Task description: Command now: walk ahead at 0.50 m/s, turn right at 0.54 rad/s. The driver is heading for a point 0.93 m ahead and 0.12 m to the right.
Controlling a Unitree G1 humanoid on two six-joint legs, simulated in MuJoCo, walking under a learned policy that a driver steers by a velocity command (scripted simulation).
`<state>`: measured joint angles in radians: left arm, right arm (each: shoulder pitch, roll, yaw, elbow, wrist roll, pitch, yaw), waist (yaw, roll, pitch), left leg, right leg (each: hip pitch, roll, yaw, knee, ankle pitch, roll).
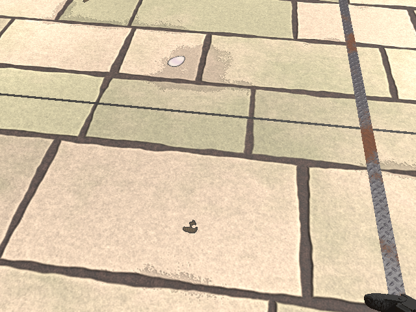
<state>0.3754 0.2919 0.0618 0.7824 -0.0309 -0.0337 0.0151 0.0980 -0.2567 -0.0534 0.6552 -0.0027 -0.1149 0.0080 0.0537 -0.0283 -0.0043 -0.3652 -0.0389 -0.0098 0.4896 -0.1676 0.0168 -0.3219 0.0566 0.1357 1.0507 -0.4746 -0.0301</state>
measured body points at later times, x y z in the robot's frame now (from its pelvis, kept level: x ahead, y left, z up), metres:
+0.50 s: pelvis +0.25 -0.09 -0.01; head +0.29 -0.11 +0.44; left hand +0.51 +0.11 -0.09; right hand +0.22 -0.38 -0.14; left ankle +0.14 +0.10 -0.64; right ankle +0.30 -0.18 -0.73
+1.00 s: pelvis +0.54 -0.11 -0.02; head +0.58 -0.12 +0.43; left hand +0.63 +0.17 -0.14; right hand +0.68 -0.40 -0.11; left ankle +0.66 -0.05 -0.73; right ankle +0.32 -0.19 -0.70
